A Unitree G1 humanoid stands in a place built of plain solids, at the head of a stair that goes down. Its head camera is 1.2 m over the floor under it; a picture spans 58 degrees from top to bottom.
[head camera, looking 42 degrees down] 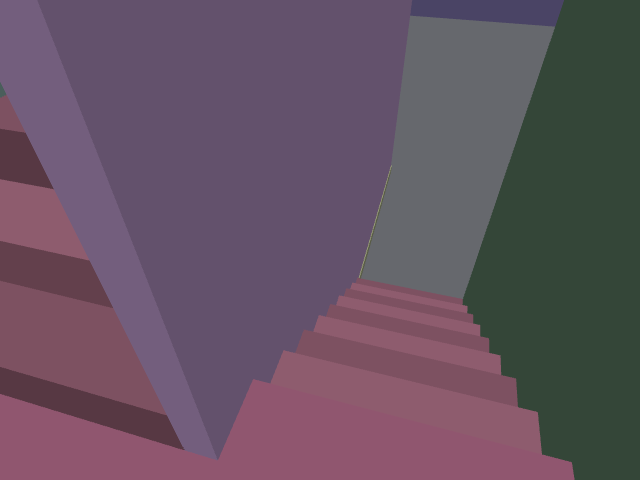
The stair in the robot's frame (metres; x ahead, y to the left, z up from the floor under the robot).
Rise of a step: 0.20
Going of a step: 0.25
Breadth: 0.90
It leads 16 degrees to the right of straight ahead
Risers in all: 9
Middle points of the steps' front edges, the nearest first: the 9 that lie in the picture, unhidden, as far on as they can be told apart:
0.58 -0.23 0.00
0.81 -0.30 -0.20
1.05 -0.36 -0.40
1.29 -0.43 -0.59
1.53 -0.50 -0.79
1.77 -0.56 -0.99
2.00 -0.63 -1.19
2.24 -0.69 -1.39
2.48 -0.76 -1.58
